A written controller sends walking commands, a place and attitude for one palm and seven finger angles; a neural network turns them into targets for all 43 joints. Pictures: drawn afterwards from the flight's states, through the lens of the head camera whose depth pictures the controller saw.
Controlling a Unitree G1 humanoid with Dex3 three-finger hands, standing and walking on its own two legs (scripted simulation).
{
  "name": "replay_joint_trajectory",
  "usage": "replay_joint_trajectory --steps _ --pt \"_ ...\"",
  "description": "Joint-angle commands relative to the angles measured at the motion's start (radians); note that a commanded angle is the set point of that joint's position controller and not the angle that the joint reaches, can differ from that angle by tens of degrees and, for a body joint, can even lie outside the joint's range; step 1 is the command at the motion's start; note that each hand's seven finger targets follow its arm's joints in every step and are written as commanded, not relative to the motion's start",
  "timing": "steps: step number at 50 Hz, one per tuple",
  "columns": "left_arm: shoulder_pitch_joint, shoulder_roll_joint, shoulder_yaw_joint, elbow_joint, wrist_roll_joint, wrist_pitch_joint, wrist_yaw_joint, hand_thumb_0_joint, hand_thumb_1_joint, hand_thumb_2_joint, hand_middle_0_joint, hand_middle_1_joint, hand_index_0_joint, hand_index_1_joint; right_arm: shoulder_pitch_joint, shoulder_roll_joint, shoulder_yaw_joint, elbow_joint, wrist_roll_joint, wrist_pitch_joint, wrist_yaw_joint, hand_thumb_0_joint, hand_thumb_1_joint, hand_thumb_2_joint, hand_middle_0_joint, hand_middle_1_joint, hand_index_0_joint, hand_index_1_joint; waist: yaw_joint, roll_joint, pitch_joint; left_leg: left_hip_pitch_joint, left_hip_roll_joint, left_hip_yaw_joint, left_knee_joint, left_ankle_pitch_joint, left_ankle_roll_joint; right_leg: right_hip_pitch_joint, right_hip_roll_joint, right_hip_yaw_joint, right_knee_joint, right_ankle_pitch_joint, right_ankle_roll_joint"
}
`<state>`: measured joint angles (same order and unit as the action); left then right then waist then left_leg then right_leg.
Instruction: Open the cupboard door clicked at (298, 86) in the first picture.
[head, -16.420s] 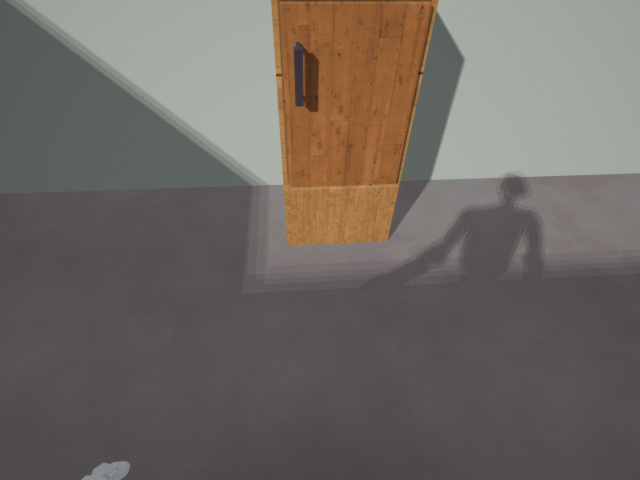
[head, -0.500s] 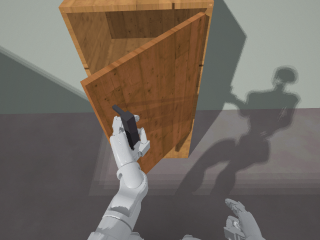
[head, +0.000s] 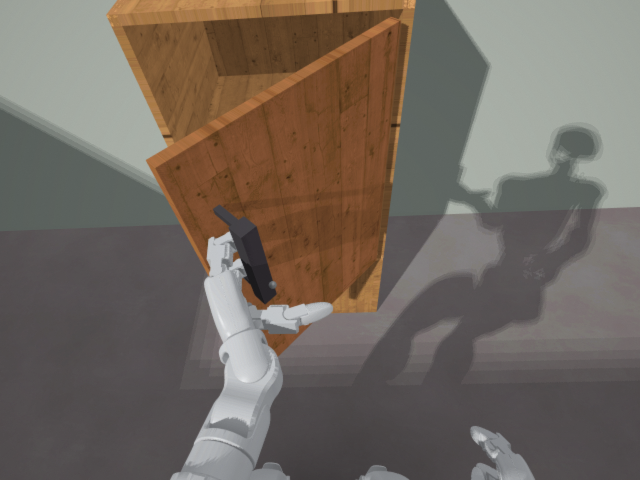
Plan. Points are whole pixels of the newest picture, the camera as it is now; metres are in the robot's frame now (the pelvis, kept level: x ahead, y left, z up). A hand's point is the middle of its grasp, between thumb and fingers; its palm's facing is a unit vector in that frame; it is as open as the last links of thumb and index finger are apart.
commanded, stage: open thumb and fingers to let go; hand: left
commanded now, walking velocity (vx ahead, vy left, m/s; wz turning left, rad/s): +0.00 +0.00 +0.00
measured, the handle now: (245, 256) +0.39 +0.11 +0.05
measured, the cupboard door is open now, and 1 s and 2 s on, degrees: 46 49 49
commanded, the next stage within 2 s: slide the hand sideways off the handle in 0.20 s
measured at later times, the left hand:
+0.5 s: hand (263, 310) +0.32 +0.08 +0.04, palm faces -0.14 -0.98 -0.10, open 16.2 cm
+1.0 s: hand (249, 334) +0.28 +0.09 +0.05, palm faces -0.09 -1.00 +0.01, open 16.2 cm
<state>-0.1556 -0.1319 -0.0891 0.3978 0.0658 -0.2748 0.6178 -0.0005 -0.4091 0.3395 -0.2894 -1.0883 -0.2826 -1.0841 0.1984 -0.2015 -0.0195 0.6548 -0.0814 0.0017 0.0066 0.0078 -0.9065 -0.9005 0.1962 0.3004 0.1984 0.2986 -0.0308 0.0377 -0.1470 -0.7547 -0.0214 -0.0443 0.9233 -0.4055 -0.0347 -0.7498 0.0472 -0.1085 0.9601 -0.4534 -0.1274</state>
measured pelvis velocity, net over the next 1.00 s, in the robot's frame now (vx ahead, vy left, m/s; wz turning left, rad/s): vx -0.01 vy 0.07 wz -0.06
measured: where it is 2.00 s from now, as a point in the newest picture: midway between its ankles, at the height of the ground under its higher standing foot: outside the picture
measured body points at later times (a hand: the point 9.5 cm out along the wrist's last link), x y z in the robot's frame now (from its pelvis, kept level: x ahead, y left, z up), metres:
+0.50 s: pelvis -0.01 +0.06 -0.01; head +0.04 +0.04 +0.44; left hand +0.32 +0.13 +0.05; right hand +0.14 -0.17 -0.12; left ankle +0.03 +0.15 -0.68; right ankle +0.01 -0.03 -0.68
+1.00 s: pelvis -0.01 +0.07 -0.01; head +0.03 +0.06 +0.44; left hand +0.28 +0.14 +0.05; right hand +0.15 -0.15 -0.10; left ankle +0.03 +0.15 -0.68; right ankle +0.01 -0.03 -0.68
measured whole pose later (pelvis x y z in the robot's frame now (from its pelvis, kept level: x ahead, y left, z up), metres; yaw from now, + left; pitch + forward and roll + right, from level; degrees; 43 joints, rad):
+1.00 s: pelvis -0.01 +0.07 -0.01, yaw -3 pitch +10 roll -1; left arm 0.04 -0.02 -0.28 0.22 0.02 -0.32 0.25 -0.01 -0.50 0.30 -0.18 -0.31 -0.18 -0.31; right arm 0.24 -0.20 0.03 0.49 -0.02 0.03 0.02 0.01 -0.90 -0.90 0.20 0.30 0.20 0.30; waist -0.01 0.03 -0.11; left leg -0.74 -0.04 0.03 1.01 -0.45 0.05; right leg -0.73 0.03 -0.04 1.00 -0.45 -0.04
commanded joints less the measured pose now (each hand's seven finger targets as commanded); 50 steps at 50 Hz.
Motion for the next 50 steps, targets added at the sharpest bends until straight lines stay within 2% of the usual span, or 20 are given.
replay_joint_trajectory --steps 1,9,13,15,16,18,20,21,23,25,27,29,33,34,35,37,39,42,48,50 --pt "-0.296 -0.001 -0.014 -0.192 0.028 -0.074 0.015 0.0 -0.5 0.3 -0.217 -0.7 -0.217 -0.7 -0.074 -0.063 -0.017 -0.138 -0.001 -0.056 -0.009 0.0 -0.9 -0.9 0.2 0.3 0.2 0.3 -0.017 -0.175 -0.253 -0.047 -0.013 -0.004 0.0 0.041 0.036 0.312 -0.163 0.323 -0.273 0.295 0.162" --pt "-0.328 -0.035 -0.032 -0.151 0.051 -0.07 0.045 0.0 -0.5 0.3 -0.15 -0.3 -0.15 -0.3 -0.065 -0.061 -0.018 -0.147 -0.006 -0.056 -0.005 0.0 -0.9 -0.9 0.2 0.3 0.2 0.3 -0.014 -0.134 -0.292 0.021 -0.009 0.008 -0.011 0.076 0.042 0.235 -0.111 0.21 -0.212 0.242 0.127" --pt "-0.363 -0.067 -0.047 -0.133 0.053 -0.06 0.069 0.0 -0.5 0.3 -0.15 -0.3 -0.15 -0.3 -0.068 -0.058 -0.013 -0.15 -0.01 -0.055 -0.001 0.0 -0.9 -0.9 0.2 0.3 0.2 0.3 -0.017 -0.124 -0.289 0.058 -0.004 0.013 -0.017 0.095 0.045 0.189 -0.084 0.158 -0.186 0.223 0.115" --pt "-0.375 -0.095 -0.074 -0.119 0.062 -0.053 0.075 0.0 -0.5 0.3 -0.15 -0.3 -0.15 -0.3 -0.072 -0.059 -0.011 -0.151 -0.013 -0.055 0.002 0.0 -0.9 -0.9 0.2 0.3 0.2 0.3 -0.02 -0.087 -0.278 0.087 0.002 0.013 -0.021 0.117 0.047 0.141 -0.063 0.116 -0.16 0.209 0.098" --pt "-0.367 -0.052 -0.321 -0.126 0.162 -0.087 -0.129 0.0 -0.5 0.3 -0.15 -0.3 -0.15 -0.3 -0.014 -0.096 -0.01 -0.137 -0.004 -0.044 0.006 0.0 -0.9 -0.9 0.2 0.3 0.2 0.3 -0.108 -0.137 -0.222 0.113 -0.001 0.013 -0.004 0.124 0.068 0.113 -0.06 0.133 -0.139 0.294 0.101" --pt "-0.44 0.052 -0.247 -0.196 0.117 -0.169 -0.298 0.0 -0.5 0.3 -0.15 -0.3 -0.15 -0.3 0.016 -0.096 -0.019 -0.173 0.01 -0.054 -0.003 0.0 -0.9 -0.9 0.2 0.3 0.2 0.3 -0.074 -0.108 -0.319 0.128 -0.007 0.006 0.0 0.162 0.076 0.167 -0.066 0.143 -0.113 0.36 0.092" --pt "-0.438 0.033 -0.295 -0.239 0.084 -0.203 -0.412 0.0 -0.5 0.3 -0.15 -0.3 -0.15 -0.3 0.021 -0.096 -0.017 -0.195 0.025 -0.063 -0.002 0.0 -0.9 -0.9 0.2 0.3 0.2 0.3 -0.072 -0.022 -0.351 0.2 -0.002 -0.001 0.001 0.187 0.073 0.126 -0.057 0.129 -0.093 0.349 0.081" --pt "-0.425 0.007 -0.317 -0.231 0.044 -0.205 -0.47 0.0 -0.5 0.3 -0.15 -0.3 -0.15 -0.3 0.023 -0.1 -0.012 -0.206 0.036 -0.07 -0.003 0.0 -0.9 -0.9 0.2 0.3 0.2 0.3 -0.075 -0.009 -0.339 0.229 -0.001 -0.008 -0.003 0.178 0.072 0.098 -0.052 0.115 -0.096 0.314 0.078" --pt "-0.44 -0.036 -0.302 -0.22 -0.063 -0.186 -0.512 0.0 -0.5 0.3 -0.15 -0.3 -0.15 -0.3 0.011 -0.102 -0.003 -0.222 0.061 -0.082 -0.008 0.0 -0.9 -0.9 0.2 0.3 0.2 0.3 -0.072 -0.021 -0.287 0.251 0.006 -0.028 -0.039 0.111 0.063 0.056 -0.037 0.09 -0.125 0.197 0.08" --pt "-0.381 -0.055 -0.254 -0.193 -0.143 -0.152 -0.496 0.0 -0.5 0.3 -0.15 -0.3 -0.15 -0.3 -0.005 -0.109 0.0 -0.232 0.074 -0.087 -0.011 0.0 -0.9 -0.9 0.2 0.3 0.2 0.3 -0.054 -0.078 -0.237 0.244 0.012 -0.042 -0.078 0.075 0.056 0.052 -0.027 0.067 -0.142 0.135 0.083" --pt "-0.335 -0.05 -0.215 -0.191 -0.16 -0.128 -0.448 0.0 -0.5 0.3 -0.15 -0.3 -0.15 -0.3 -0.007 -0.115 0.0 -0.239 0.074 -0.084 -0.005 0.0 -0.9 -0.9 0.2 0.3 0.2 0.3 -0.034 -0.121 -0.226 0.224 0.014 -0.045 -0.098 0.067 0.051 0.067 -0.025 0.054 -0.136 0.12 0.085" --pt "-0.268 -0.006 -0.164 -0.198 -0.128 -0.125 -0.388 0.0 -0.5 0.3 -0.15 -0.3 -0.15 -0.3 -0.012 -0.119 -0.003 -0.251 0.064 -0.08 0.009 0.0 -0.9 -0.9 0.2 0.3 0.2 0.3 0.002 -0.113 -0.24 0.204 0.014 -0.04 -0.099 0.085 0.046 0.076 -0.026 0.05 -0.114 0.119 0.081" --pt "-0.24 0.019 -0.166 -0.204 0.009 -0.145 -0.291 0.0 -0.5 0.3 -0.15 -0.3 -0.15 -0.3 -0.009 -0.109 -0.005 -0.259 0.04 -0.055 0.037 0.0 -0.9 -0.9 0.2 0.3 0.2 0.3 0.002 -0.103 -0.218 0.149 0.016 -0.026 -0.067 0.071 0.047 0.038 -0.03 0.06 -0.08 0.098 0.077" --pt "-0.213 0.052 -0.144 -0.206 0.035 -0.145 -0.275 0.0 -0.5 0.3 -0.15 -0.3 -0.15 -0.3 -0.007 -0.112 -0.008 -0.267 0.039 -0.049 0.04 0.0 -0.9 -0.9 0.2 0.3 0.2 0.3 0.016 -0.118 -0.227 0.134 0.015 -0.024 -0.063 0.074 0.047 0.051 -0.029 0.065 -0.075 0.098 0.073" --pt "-0.208 0.041 -0.155 -0.223 0.041 -0.148 -0.27 0.0 -0.5 0.3 -0.15 -0.3 -0.15 -0.3 -0.019 -0.107 -0.006 -0.274 0.04 -0.042 0.042 0.0 -0.9 -0.9 0.2 0.3 0.2 0.3 0.015 -0.087 -0.224 0.138 0.015 -0.02 -0.061 0.061 0.046 0.047 -0.03 0.069 -0.078 0.088 0.071" --pt "-0.165 0.038 -0.162 -0.263 0.036 -0.147 -0.274 0.0 -0.5 0.3 -0.15 -0.3 -0.15 -0.3 -0.026 -0.105 -0.005 -0.291 0.04 -0.032 0.042 0.0 -0.9 -0.9 0.2 0.3 0.2 0.3 0.029 -0.064 -0.246 0.149 0.013 -0.017 -0.066 0.064 0.043 0.074 -0.028 0.071 -0.078 0.095 0.067" --pt "-0.149 0.042 -0.169 -0.302 0.018 -0.135 -0.292 0.0 -0.5 0.3 -0.15 -0.3 -0.15 -0.3 -0.033 -0.107 -0.005 -0.303 0.047 -0.022 0.034 0.0 -0.9 -0.9 0.2 0.3 0.2 0.3 0.024 -0.067 -0.267 0.174 0.017 -0.016 -0.07 0.074 0.043 0.09 -0.026 0.073 -0.086 0.108 0.068" --pt "-0.088 0.046 -0.173 -0.361 -0.017 -0.12 -0.32 0.0 -0.5 0.3 -0.15 -0.3 -0.15 -0.3 -0.036 -0.105 -0.001 -0.314 0.055 -0.018 0.023 0.0 -0.9 -0.9 0.2 0.3 0.2 0.3 0.029 -0.054 -0.246 0.184 0.018 -0.013 -0.082 0.083 0.042 0.113 -0.023 0.073 -0.103 0.124 0.07" --pt "0.002 0.069 -0.17 -0.417 -0.052 -0.112 -0.361 0.0 -0.5 0.3 -0.15 -0.3 -0.15 -0.3 -0.043 -0.106 0.011 -0.325 0.061 -0.026 0.001 0.0 -0.9 -0.9 0.2 0.3 0.2 0.3 0.014 -0.129 -0.16 0.142 0.017 -0.016 -0.088 0.033 0.053 0.117 -0.025 0.079 -0.131 0.089 0.081" --pt "0.024 0.078 -0.175 -0.452 -0.043 -0.12 -0.372 0.0 -0.5 0.3 -0.15 -0.3 -0.15 -0.3 -0.044 -0.103 0.012 -0.329 0.061 -0.032 -0.001 0.0 -0.9 -0.9 0.2 0.3 0.2 0.3 0.017 -0.09 -0.164 0.149 0.015 -0.015 -0.083 0.04 0.052 0.111 -0.028 0.081 -0.123 0.094 0.079"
